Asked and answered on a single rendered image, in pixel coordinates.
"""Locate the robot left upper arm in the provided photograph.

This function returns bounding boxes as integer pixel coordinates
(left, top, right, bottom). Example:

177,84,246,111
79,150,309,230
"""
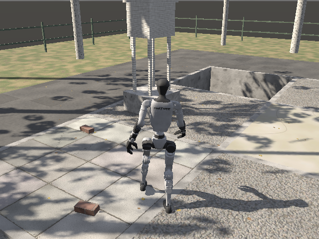
137,100,152,127

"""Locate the robot right upper arm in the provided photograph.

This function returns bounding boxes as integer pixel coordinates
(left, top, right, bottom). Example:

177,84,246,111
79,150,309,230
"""
172,101,184,127

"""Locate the robot left shin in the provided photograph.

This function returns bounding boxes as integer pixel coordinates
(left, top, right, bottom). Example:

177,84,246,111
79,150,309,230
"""
141,155,149,185

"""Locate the robot left hand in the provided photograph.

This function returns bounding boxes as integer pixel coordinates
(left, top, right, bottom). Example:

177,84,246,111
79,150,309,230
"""
126,140,138,154

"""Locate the robot right forearm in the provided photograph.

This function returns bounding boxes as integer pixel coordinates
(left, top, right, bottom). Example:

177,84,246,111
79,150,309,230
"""
179,120,186,133

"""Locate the robot right hand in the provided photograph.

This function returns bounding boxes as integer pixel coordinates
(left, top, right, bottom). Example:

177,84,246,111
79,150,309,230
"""
174,130,186,138

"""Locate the robot left forearm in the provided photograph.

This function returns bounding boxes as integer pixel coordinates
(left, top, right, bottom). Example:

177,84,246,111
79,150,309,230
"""
129,119,141,143

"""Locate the right robot thigh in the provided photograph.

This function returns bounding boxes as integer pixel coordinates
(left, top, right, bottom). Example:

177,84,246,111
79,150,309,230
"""
163,140,176,180

